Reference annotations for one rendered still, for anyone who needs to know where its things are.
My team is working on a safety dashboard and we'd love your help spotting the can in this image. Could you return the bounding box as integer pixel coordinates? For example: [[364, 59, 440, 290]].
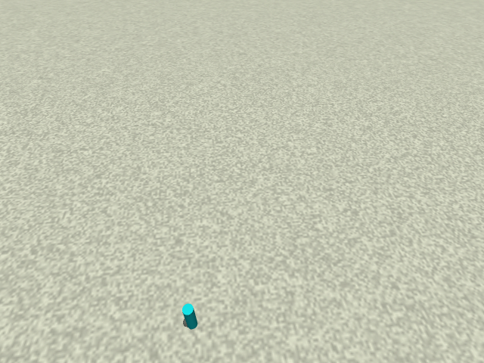
[[182, 304, 197, 329]]

